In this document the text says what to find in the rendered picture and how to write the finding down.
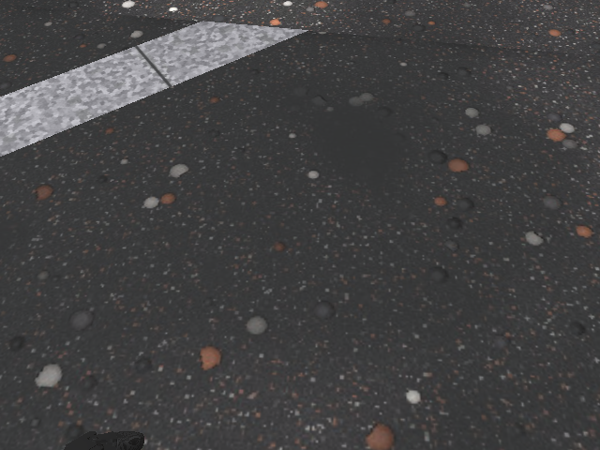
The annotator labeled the left robot hand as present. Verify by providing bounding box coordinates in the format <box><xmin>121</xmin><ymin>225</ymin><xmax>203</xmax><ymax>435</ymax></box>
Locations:
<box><xmin>64</xmin><ymin>431</ymin><xmax>144</xmax><ymax>450</ymax></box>

